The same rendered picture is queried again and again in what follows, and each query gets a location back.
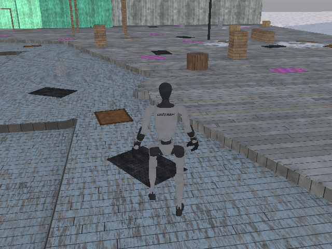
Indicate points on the left robot forearm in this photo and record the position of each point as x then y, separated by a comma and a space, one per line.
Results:
138, 140

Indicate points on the right robot forearm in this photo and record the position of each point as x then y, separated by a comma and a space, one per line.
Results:
192, 135

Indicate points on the left robot hand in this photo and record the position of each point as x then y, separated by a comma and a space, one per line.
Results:
134, 152

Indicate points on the robot right upper arm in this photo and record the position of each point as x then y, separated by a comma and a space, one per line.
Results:
185, 118

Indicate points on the right robot hand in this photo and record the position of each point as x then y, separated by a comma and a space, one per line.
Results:
195, 145

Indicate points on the robot left shin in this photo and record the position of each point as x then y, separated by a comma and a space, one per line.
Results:
152, 177

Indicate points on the robot torso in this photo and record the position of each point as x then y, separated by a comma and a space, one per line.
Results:
165, 126

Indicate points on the robot left upper arm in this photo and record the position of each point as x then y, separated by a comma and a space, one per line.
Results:
146, 119

